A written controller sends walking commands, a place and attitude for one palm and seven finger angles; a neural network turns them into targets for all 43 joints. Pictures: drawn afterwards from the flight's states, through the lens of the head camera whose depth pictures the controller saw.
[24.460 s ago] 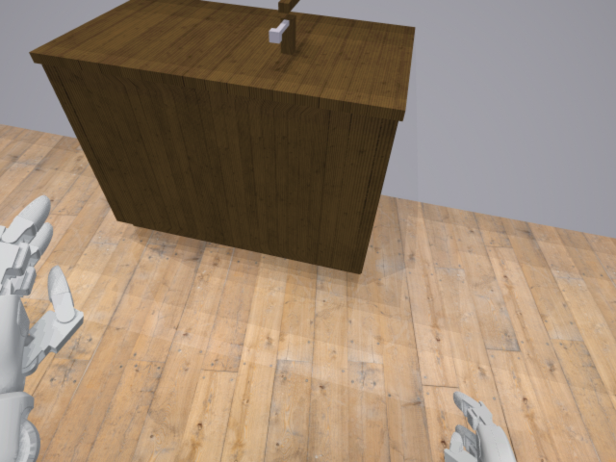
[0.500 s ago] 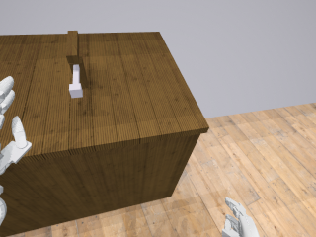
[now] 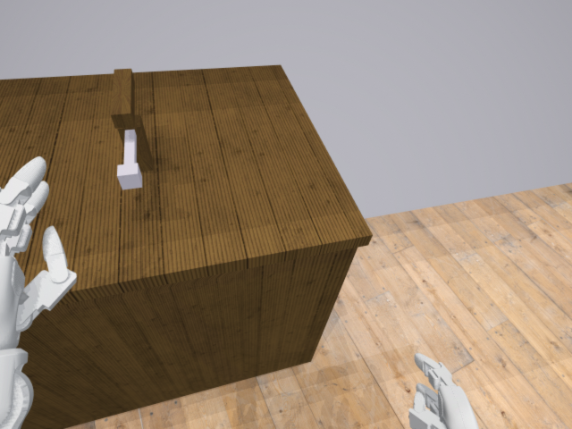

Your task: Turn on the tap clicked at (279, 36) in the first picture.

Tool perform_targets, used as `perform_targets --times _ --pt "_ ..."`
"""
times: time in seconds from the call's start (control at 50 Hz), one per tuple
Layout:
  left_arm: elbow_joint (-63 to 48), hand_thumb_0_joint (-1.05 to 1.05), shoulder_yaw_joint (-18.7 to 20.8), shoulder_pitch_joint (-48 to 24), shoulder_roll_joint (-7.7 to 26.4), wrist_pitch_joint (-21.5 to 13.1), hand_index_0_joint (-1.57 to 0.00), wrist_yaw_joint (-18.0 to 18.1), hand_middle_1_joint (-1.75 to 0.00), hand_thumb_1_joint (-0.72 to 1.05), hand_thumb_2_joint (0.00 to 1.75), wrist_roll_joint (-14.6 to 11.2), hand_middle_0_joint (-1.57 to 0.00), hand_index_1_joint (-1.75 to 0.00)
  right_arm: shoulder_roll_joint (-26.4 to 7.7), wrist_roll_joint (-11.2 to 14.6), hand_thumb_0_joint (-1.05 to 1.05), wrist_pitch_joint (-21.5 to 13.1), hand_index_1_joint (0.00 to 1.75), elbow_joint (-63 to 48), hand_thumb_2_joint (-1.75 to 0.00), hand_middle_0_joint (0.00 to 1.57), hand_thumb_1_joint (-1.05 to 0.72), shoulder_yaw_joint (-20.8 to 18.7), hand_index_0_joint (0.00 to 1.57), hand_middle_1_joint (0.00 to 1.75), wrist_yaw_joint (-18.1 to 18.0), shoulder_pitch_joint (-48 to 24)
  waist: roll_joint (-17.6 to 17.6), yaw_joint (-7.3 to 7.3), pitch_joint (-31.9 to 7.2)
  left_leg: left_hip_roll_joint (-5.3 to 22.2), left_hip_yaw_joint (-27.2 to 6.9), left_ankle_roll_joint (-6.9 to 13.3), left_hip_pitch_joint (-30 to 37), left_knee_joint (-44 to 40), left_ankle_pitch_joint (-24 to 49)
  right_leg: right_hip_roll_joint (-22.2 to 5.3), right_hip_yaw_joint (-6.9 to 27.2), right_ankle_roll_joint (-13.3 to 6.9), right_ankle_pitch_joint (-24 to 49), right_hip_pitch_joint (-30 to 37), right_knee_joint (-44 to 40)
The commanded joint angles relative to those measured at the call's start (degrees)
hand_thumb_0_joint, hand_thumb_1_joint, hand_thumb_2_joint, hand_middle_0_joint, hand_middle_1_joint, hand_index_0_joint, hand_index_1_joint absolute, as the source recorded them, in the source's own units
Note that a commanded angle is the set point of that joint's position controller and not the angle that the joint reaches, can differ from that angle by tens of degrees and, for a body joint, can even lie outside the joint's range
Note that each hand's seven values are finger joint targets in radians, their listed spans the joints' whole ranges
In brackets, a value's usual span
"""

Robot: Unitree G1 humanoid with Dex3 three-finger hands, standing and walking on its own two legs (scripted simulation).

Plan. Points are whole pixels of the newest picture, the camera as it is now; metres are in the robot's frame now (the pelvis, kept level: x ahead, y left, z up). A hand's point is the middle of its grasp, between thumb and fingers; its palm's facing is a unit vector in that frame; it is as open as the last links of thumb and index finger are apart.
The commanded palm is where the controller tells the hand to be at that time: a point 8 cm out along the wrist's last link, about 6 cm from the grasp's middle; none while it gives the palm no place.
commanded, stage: look again from close up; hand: left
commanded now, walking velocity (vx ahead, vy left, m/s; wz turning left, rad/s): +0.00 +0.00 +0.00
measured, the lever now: (130, 176) +0.42 +0.28 +0.10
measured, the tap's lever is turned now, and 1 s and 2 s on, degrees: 0 0 0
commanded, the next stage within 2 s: come to a stop and stand still in 0.02 s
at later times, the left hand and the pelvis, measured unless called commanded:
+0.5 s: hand (110, 296) +0.21 +0.21 +0.14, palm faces +0.31 -0.87 -0.39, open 7.4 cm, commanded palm +0.16 +0.25 +0.17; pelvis +0.00 -0.03 +0.00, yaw +0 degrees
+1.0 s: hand (98, 263) +0.24 +0.23 +0.16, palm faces +0.38 -0.85 -0.35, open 7.4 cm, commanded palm +0.18 +0.26 +0.17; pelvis +0.02 -0.02 +0.00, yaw +0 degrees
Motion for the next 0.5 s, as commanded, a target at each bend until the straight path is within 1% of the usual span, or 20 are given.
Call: perform_targets --times 0.0,0.02,0.04,0.08,0.1,0.12,0.14,0.16,0.18,0.2,0.22,0.24,0.26,0.3,0.34,0.38,0.4,0.42,0.44,0.48 --pt "-9.8 0.00 5.3 -3.5 9.1 -2.6 -0.20 0.6 -0.30 0.90 0.90 -0.3 -0.20 -0.30 -7.6 0.4 0.00 -2.5 0.30 -9.2 -0.90 0.20 -0.90 -3.2 0.20 0.30 -0.5 -5.2 5.8 -0.48 -8.4 10.2 -10.3 -9.0 1.5 -7.6 2.8 -0.9 1.2 -2.5 3.3 3.3 -0.9" --pt "-9.8 0.00 6.4 -3.4 10.1 -2.3 -0.20 0.8 -0.30 0.90 0.90 -0.3 -0.20 -0.30 -7.6 0.5 0.00 -2.4 0.30 -9.3 -0.90 0.20 -0.90 -3.1 0.20 0.30 -0.8 -5.8 5.8 -0.43 -8.2 10.0 -9.6 -9.2 2.7 -7.1 4.3 -0.9 1.2 -2.5 3.8 2.2 -1.0" --pt "-9.4 0.00 5.1 -3.6 8.8 -2.3 -0.20 0.6 -0.30 0.90 0.90 -0.6 -0.20 -0.30 -7.6 0.4 0.00 -2.0 0.30 -9.2 -0.90 0.20 -0.90 -2.9 0.20 0.30 -0.7 -5.5 5.4 -0.54 -8.1 9.9 -9.8 -9.0 2.1 -7.3 4.4 -0.8 1.0 -2.5 3.8 2.5 -1.0" --pt "-9.8 0.00 5.4 -3.9 9.4 -2.2 -0.20 0.5 -0.30 0.90 0.90 -0.6 -0.20 -0.30 -7.6 0.5 0.00 -1.9 0.30 -9.5 -0.90 0.20 -0.90 -3.0 0.20 0.30 -0.8 -5.7 6.1 -0.46 -8.1 10.0 -9.5 -8.4 1.7 -7.2 3.2 -1.0 1.5 -2.4 3.8 3.1 -1.1" --pt "-9.5 0.00 5.4 -3.5 9.3 -2.1 -0.20 0.6 -0.30 0.90 0.90 -0.7 -0.20 -0.30 -7.4 0.6 0.00 -1.8 0.30 -9.7 -0.90 0.20 -0.90 -3.0 0.20 0.30 -0.9 -5.7 5.0 -0.38 -7.9 9.9 -9.7 -8.0 0.8 -7.2 2.3 -1.3 1.7 -2.4 3.8 3.9 -1.6" --pt "-10.3 0.00 6.2 -3.9 10.2 -1.9 -0.20 0.7 -0.30 0.90 0.90 -0.7 -0.20 -0.30 -7.3 0.7 0.00 -1.9 0.30 -9.7 -0.90 0.20 -0.90 -2.9 0.20 0.30 -1.0 -6.2 5.0 -0.40 -8.3 9.5 -8.9 -8.0 1.7 -6.5 2.7 -1.4 1.9 -2.6 4.5 3.3 -1.9" --pt "-27.5 0.00 37.4 -66.3 56.1 -8.3 -0.20 0.9 -0.30 0.90 0.90 9.2 -0.20 -0.30 -10.4 -2.3 0.00 -4.4 0.30 -10.1 -0.90 0.20 -0.90 -1.8 0.20 0.30 0.0 0.0 -1.8 -1.72 3.9 11.2 -7.3 -2.9 -10.1 0.9 4.9 -3.9 3.7 -0.6 5.3 -7.0 -3.3" --pt "8.4 0.00 15.6 -30.8 20.5 -5.8 -0.20 -1.7 -0.30 0.90 0.90 2.6 -0.20 -0.30 -2.7 0.0 0.00 -4.3 0.30 -6.4 -0.90 0.20 -0.90 0.2 0.20 0.30 -0.1 -5.1 0.1 -0.75 -9.8 8.9 -9.9 -3.2 2.3 -0.3 11.8 -5.5 2.5 -4.6 0.1 -8.5 -0.3" --pt "5.5 0.00 12.4 -13.2 16.7 -5.5 -0.20 -1.9 -0.30 0.90 0.90 0.2 -0.20 -0.30 -6.5 -0.2 0.00 -5.1 0.30 -8.3 -0.90 0.20 -0.90 -3.0 0.20 0.30 -0.5 -4.1 2.5 1.31 -8.5 9.8 -9.0 -4.8 3.4 -0.6 12.1 -4.1 7.1 -4.5 5.9 -3.0 -2.5" --pt "3.0 0.00 7.3 -10.1 10.7 -4.7 -0.20 -2.0 -0.30 0.90 0.90 -1.1 -0.20 -0.30 -7.9 0.7 0.00 -5.3 0.30 -9.3 -0.90 0.20 -0.90 -3.8 0.20 0.30 0.1 -2.1 6.7 0.13 -11.9 9.5 -9.2 -5.2 4.4 -1.3 11.4 -4.3 7.4 -4.4 5.3 0.5 -0.4" --pt "0.5 0.00 3.0 -7.0 5.3 -5.0 -0.20 -2.7 -0.30 0.90 0.90 -2.1 -0.20 -0.30 -7.0 1.6 0.00 -5.9 0.30 -9.4 -0.90 0.20 -0.90 -4.0 0.20 0.30 1.1 -3.8 13.3 0.08 -14.6 10.2 -8.3 -5.7 6.6 -1.1 13.5 -3.8 5.4 -4.0 4.7 0.1 2.7" --pt "-6.1 0.00 3.4 -5.9 7.5 -5.2 -0.20 -2.7 -0.30 0.90 0.90 -1.8 -0.20 -0.30 -8.5 1.2 0.00 -5.7 0.30 -9.6 -0.90 0.20 -0.90 -4.5 0.20 0.30 1.9 -2.5 13.6 0.18 -15.4 11.4 -9.4 -5.2 5.6 -1.4 13.5 -3.6 5.1 -3.3 3.9 0.7 3.3" --pt "-8.7 0.00 2.6 -2.5 7.1 -5.1 -0.20 -2.5 -0.30 0.90 0.90 -1.8 -0.20 -0.30 -8.3 1.1 0.00 -5.5 0.30 -9.7 -0.90 0.20 -0.90 -4.2 0.20 0.30 2.4 -2.9 12.5 0.34 -15.2 11.8 -9.7 -4.7 3.8 -2.0 11.2 -3.4 4.4 -3.1 2.7 1.4 3.2" --pt "-10.4 0.00 2.9 1.3 8.1 -4.6 -0.20 -1.7 -0.30 0.90 0.90 -1.8 -0.20 -0.30 -7.9 1.2 0.00 -5.4 0.30 -10.2 -0.90 0.20 -0.90 -3.7 0.20 0.30 2.6 -4.0 5.4 0.51 -12.8 11.5 -9.6 -4.2 -0.8 -3.5 2.0 -3.5 4.6 -2.6 0.9 2.4 1.7" --pt "-10.2 0.00 6.1 2.4 10.6 -4.0 -0.20 -0.5 -0.30 0.90 0.90 -1.9 -0.20 -0.30 -8.0 1.2 0.00 -4.9 0.30 -10.5 -0.90 0.20 -0.90 -3.4 0.20 0.30 1.7 -4.6 -1.4 0.20 -11.0 10.3 -9.2 -4.4 -2.4 -3.2 -2.8 -3.7 4.7 -2.7 -0.6 1.7 -0.4" --pt "-8.4 0.00 9.4 -0.2 13.0 -4.1 -0.20 0.0 -0.30 0.90 0.90 -2.2 -0.20 -0.30 -7.8 1.1 0.00 -4.7 0.30 -10.6 -0.90 0.20 -0.90 -3.2 0.20 0.30 0.3 -5.3 -5.0 -0.11 -7.9 9.2 -9.3 -4.4 -2.5 -3.1 -6.0 -4.1 6.1 -2.8 -5.1 -2.0 -3.0" --pt "-8.1 0.00 10.4 -1.9 13.9 -4.3 -0.20 0.2 -0.30 0.90 0.90 -2.2 -0.20 -0.30 -7.6 1.0 0.00 -4.5 0.30 -10.4 -0.90 0.20 -0.90 -3.1 0.20 0.30 -0.4 -5.7 -4.5 -0.34 -6.8 8.8 -9.2 -4.2 -2.5 -2.6 -6.8 -4.3 6.9 -2.9 -7.1 -3.4 -4.4" --pt "-9.9 0.00 13.4 -5.4 17.3 -4.4 -0.20 0.7 -0.30 0.90 0.90 -2.1 -0.20 -0.30 -7.8 0.9 0.00 -4.2 0.30 -10.2 -0.90 0.20 -0.90 -3.0 0.20 0.30 -1.0 -6.5 -2.5 -0.49 -6.1 8.7 -9.3 -4.2 -1.9 -2.5 -6.8 -4.4 7.1 -3.0 -7.5 -4.3 -4.6" --pt "-8.1 0.00 11.2 -6.9 14.8 -4.3 -0.20 0.5 -0.30 0.90 0.90 -2.3 -0.20 -0.30 -7.3 0.8 0.00 -4.1 0.30 -9.9 -0.90 0.20 -0.90 -2.7 0.20 0.30 -1.5 -6.2 -1.0 -0.86 -5.2 8.7 -9.4 -4.0 -2.2 -2.7 -7.2 -4.5 6.7 -3.0 -7.6 -4.5 -4.8" --pt "-8.5 0.00 9.5 -9.7 14.0 -4.6 -0.20 0.3 -0.30 0.90 0.90 -2.0 -0.20 -0.30 -7.3 0.8 0.00 -4.5 0.30 -9.6 -0.90 0.20 -0.90 -2.5 0.20 0.30 -1.7 -5.9 5.1 -0.76 -5.4 8.9 -9.6 -3.6 -1.4 -3.4 -7.3 -3.9 7.2 -3.1 -6.0 -3.7 -4.2"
